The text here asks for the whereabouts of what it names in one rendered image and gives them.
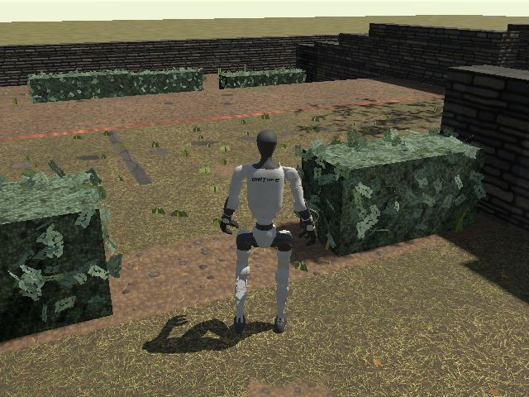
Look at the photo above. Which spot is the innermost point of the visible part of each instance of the robot left hand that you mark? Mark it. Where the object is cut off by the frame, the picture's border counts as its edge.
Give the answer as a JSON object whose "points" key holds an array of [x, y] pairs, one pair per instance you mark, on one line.
{"points": [[231, 223]]}

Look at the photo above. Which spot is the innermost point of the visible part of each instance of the left robot forearm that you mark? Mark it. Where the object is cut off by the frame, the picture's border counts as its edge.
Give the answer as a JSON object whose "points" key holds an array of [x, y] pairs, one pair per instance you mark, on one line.
{"points": [[227, 213]]}

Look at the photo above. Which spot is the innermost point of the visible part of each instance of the right robot thigh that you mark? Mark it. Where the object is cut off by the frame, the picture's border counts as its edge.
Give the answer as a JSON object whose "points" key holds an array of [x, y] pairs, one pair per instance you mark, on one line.
{"points": [[284, 243]]}

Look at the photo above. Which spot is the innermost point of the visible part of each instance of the right robot foot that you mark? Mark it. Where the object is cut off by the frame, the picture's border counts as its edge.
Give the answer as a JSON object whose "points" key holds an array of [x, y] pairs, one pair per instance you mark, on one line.
{"points": [[279, 327]]}

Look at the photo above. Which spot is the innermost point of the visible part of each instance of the robot left upper arm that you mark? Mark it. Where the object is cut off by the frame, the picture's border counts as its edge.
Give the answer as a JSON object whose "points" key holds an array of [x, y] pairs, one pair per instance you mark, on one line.
{"points": [[239, 174]]}

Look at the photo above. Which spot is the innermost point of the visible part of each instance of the robot right upper arm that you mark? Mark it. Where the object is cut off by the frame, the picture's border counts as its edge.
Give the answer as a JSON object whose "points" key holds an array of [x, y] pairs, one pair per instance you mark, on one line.
{"points": [[290, 174]]}

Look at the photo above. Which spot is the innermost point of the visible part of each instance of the robot right hand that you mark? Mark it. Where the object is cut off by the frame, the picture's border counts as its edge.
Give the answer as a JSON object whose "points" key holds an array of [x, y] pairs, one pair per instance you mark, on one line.
{"points": [[312, 234]]}

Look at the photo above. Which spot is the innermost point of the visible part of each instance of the right robot forearm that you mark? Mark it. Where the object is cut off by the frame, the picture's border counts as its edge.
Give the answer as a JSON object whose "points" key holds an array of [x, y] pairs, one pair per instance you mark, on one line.
{"points": [[307, 218]]}

